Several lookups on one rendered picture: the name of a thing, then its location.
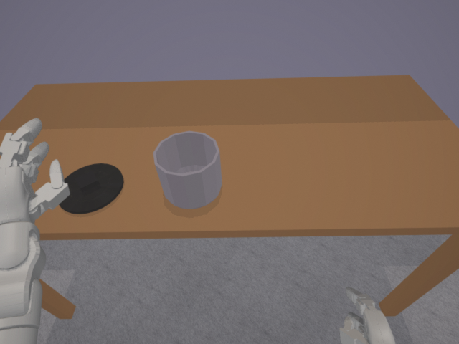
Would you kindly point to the knob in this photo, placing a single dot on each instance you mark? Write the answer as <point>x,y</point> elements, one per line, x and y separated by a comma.
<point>87,181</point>

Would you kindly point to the robot left forearm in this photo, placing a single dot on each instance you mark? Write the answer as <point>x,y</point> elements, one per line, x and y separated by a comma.
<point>22,260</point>

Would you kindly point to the pot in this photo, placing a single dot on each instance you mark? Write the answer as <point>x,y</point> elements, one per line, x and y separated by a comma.
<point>189,169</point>

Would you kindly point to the robot right hand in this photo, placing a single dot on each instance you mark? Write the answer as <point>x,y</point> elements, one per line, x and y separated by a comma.
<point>373,328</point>

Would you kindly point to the table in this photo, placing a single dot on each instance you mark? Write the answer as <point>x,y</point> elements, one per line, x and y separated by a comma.
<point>300,157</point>

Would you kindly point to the robot left hand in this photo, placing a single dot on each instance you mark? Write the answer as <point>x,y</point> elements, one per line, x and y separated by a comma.
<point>19,169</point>

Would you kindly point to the lid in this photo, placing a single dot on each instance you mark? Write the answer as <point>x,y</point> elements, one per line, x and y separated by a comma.
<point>97,197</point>

